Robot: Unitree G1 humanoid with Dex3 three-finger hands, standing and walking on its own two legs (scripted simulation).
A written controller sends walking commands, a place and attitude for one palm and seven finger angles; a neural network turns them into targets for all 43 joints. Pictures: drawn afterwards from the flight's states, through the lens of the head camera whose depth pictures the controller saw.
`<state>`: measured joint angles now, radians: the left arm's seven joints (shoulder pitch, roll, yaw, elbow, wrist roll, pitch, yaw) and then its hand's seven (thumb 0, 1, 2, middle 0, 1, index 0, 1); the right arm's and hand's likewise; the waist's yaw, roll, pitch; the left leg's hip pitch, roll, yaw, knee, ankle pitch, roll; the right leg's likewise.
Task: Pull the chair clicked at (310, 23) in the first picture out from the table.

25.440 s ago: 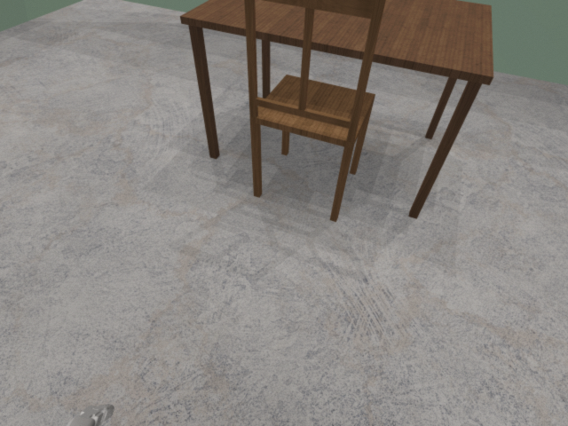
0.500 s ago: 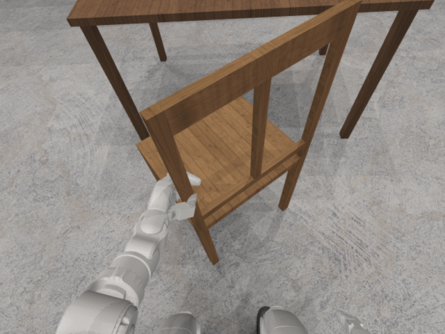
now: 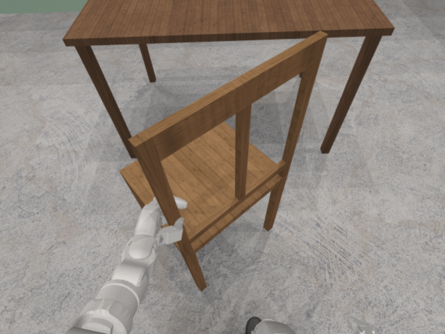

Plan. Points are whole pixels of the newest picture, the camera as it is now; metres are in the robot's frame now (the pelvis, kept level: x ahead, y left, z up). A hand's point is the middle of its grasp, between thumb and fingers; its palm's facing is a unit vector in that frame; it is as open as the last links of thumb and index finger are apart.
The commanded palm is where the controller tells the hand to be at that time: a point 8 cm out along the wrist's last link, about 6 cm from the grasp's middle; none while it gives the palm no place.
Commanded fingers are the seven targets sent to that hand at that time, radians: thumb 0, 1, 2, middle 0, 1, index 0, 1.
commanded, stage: stop walking, hand still on the chair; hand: left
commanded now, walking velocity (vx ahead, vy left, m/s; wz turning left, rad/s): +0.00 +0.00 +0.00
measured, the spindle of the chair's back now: (241, 160) +0.49 -0.04 -0.05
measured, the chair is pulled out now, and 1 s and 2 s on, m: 0.46 0.46 0.46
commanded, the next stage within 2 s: open the thumb and straighten the fingers in 0.60 s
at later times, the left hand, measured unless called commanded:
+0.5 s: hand (172, 229) +0.32 +0.12 -0.06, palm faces -0.20 -0.97 -0.17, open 5.9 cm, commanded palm +0.31 +0.17 -0.04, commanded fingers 0.00 0.90 0.90 -0.50 -1.45 -0.50 -1.45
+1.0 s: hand (165, 225) +0.33 +0.13 -0.06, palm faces -0.20 -0.97 -0.16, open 9.7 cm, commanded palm +0.31 +0.18 -0.04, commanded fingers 0.00 -0.55 0.20 -0.35 -1.01 -0.35 -1.01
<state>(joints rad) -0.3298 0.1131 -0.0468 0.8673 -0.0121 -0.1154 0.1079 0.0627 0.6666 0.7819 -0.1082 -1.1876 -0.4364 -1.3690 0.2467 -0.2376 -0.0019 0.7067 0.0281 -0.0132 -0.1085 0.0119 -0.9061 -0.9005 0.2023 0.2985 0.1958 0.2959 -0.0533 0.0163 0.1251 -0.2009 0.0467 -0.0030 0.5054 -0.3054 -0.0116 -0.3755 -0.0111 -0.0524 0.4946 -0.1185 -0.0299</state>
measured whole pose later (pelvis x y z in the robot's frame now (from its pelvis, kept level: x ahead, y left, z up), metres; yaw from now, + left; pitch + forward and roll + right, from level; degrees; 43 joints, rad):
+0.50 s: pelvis +0.05 +0.04 +0.00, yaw -1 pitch -1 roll +1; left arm -0.14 0.10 -0.18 0.69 0.02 -0.10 0.07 0.05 0.57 0.79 -0.15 -1.26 -0.51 -1.39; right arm 0.18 -0.20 0.02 0.66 0.02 0.02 -0.10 0.01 -0.90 -0.90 0.20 0.30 0.20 0.30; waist -0.02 0.00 0.08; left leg -0.09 0.01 0.02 0.44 -0.33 -0.02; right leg -0.30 -0.04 -0.02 0.49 -0.17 0.01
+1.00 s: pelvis +0.05 +0.04 -0.01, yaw +1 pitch +7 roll +1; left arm -0.06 0.16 -0.13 0.46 -0.01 -0.03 0.01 0.02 0.01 0.48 -0.36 -1.34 -0.49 -1.39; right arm 0.24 -0.27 -0.02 0.62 0.05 -0.02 -0.02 0.01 -0.91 -0.90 0.20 0.30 0.20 0.30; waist -0.06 0.01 -0.03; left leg -0.36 0.01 0.00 0.65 -0.42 -0.02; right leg -0.54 -0.05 -0.04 0.65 -0.24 0.01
